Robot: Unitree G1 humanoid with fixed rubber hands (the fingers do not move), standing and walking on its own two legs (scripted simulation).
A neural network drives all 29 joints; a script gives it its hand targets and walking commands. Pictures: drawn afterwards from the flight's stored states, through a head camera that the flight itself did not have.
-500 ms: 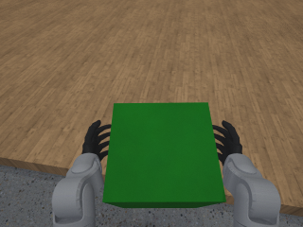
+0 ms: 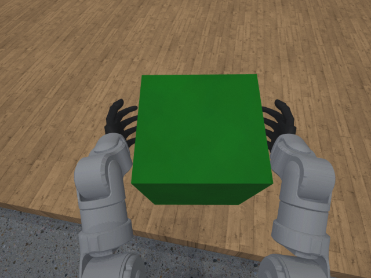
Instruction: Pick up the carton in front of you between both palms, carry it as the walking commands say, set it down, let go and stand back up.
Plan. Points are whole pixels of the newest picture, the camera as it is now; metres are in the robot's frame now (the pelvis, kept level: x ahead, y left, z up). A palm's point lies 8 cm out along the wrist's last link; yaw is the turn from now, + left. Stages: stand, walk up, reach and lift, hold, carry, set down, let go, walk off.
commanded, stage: carry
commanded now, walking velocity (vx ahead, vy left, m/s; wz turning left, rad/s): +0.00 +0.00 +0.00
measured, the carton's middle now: (197, 149) +0.37 +0.00 +0.06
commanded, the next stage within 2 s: none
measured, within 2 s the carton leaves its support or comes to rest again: neither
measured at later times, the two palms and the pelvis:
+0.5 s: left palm (122, 127) +0.39 +0.15 +0.11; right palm (273, 126) +0.39 -0.15 +0.12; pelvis +0.07 +0.00 +0.02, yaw +0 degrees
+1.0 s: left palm (116, 132) +0.38 +0.16 +0.11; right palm (268, 131) +0.38 -0.14 +0.11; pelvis +0.06 +0.00 +0.01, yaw +0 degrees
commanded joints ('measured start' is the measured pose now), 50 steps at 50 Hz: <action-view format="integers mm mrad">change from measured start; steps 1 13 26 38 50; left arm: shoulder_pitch -498 -424 -383 -389 -400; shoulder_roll -646 -744 -736 -735 -750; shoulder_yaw -593 -635 -632 -628 -617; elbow -94 3 39 64 86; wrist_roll -161 -105 -88 -90 -94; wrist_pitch -7 -51 -97 -97 -104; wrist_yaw -9 -43 -32 -35 -33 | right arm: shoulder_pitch -545 -445 -406 -400 -428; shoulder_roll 684 768 747 736 756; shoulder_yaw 623 637 623 598 619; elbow -96 22 53 89 74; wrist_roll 181 105 90 67 84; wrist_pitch -8 -57 -104 -103 -110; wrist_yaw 10 41 35 29 27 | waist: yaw -5 -3 -2 7 -2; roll -50 -43 2 -45 -59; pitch -558 -495 -444 -416 -452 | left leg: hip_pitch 247 273 374 316 261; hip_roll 104 73 93 78 112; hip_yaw -104 -57 -53 -60 -82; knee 19 -91 -177 -248 -117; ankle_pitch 711 734 935 759 628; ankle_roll -3 -37 -48 -50 -39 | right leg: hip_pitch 270 358 318 384 372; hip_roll -126 -103 -78 -130 -154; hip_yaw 90 55 10 41 58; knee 51 -10 -3 -3 -37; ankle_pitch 733 803 665 751 752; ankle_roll -55 -34 -22 -26 -23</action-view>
